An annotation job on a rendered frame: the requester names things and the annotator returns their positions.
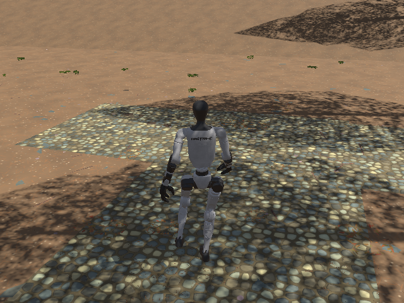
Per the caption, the robot left forearm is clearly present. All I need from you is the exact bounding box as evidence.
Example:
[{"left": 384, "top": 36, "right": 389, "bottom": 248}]
[{"left": 162, "top": 154, "right": 177, "bottom": 186}]

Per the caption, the robot right shin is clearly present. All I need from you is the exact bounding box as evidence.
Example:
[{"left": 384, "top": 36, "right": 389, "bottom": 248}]
[{"left": 203, "top": 212, "right": 216, "bottom": 253}]

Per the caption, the robot left thigh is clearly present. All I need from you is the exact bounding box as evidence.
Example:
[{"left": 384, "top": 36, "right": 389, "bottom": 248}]
[{"left": 181, "top": 175, "right": 194, "bottom": 208}]

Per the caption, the robot right upper arm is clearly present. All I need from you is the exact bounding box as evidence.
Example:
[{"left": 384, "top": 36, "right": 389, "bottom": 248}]
[{"left": 214, "top": 127, "right": 231, "bottom": 160}]

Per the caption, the robot left upper arm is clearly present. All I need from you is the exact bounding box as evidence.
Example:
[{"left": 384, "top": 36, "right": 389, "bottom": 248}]
[{"left": 171, "top": 128, "right": 188, "bottom": 164}]

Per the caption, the left robot hand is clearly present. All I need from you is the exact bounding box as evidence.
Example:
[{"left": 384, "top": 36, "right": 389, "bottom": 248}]
[{"left": 160, "top": 184, "right": 174, "bottom": 203}]

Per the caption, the right robot hand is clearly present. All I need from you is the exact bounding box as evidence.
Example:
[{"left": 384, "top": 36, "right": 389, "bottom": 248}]
[{"left": 217, "top": 163, "right": 232, "bottom": 174}]

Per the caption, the robot right forearm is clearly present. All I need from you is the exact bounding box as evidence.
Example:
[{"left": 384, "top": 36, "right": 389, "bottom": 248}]
[{"left": 224, "top": 152, "right": 232, "bottom": 168}]

